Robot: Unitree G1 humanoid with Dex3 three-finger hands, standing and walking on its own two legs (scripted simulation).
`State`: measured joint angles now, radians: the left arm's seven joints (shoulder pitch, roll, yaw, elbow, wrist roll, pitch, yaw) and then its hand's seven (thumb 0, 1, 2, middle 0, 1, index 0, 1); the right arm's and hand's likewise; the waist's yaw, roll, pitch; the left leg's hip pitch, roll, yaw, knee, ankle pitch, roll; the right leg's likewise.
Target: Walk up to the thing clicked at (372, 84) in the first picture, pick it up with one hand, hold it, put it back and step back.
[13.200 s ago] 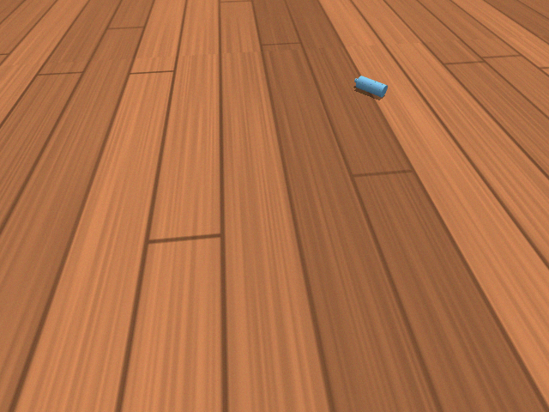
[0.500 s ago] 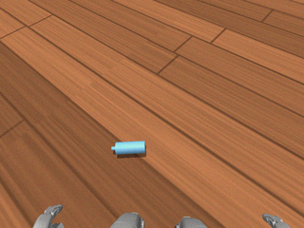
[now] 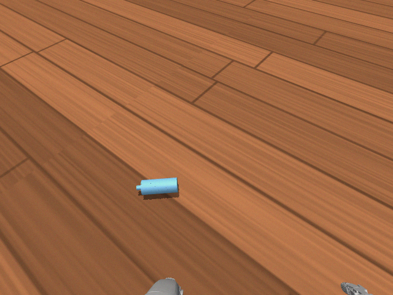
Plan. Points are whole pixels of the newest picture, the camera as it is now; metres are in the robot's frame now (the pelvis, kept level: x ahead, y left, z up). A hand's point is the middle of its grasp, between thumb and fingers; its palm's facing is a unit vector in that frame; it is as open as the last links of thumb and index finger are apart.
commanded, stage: walk up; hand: left
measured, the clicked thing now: (157, 186) +0.73 +0.27 -0.72
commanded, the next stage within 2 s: stand in 0.88 s
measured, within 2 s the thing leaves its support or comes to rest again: neither
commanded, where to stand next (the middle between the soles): +0.36 +0.03 m, yaw +4 degrees
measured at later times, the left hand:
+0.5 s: hand out of the picture +0.06 +0.28 -0.13, palm faces +0.09 -0.93 -0.36, open 7.4 cm
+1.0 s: hand out of the picture +0.05 +0.28 -0.14, palm faces +0.09 -0.94 -0.34, open 7.4 cm
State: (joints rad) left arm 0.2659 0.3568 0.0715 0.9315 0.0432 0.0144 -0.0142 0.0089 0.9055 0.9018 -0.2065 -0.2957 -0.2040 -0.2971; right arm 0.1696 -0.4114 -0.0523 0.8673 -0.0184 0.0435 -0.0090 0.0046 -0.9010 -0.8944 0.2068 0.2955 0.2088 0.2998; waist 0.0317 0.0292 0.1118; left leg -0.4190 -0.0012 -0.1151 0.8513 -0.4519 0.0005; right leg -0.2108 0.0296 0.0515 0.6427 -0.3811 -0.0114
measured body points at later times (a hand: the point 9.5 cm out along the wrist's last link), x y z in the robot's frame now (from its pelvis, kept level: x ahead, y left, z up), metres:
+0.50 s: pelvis -0.01 +0.01 +0.01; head -0.01 +0.01 +0.46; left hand +0.05 +0.33 -0.11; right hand +0.10 -0.28 -0.12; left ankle -0.01 +0.14 -0.72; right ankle -0.01 -0.12 -0.72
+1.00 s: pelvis +0.00 +0.02 +0.02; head +0.02 +0.02 +0.47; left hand +0.05 +0.33 -0.11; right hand +0.15 -0.26 -0.10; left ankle -0.01 +0.14 -0.72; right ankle -0.01 -0.12 -0.72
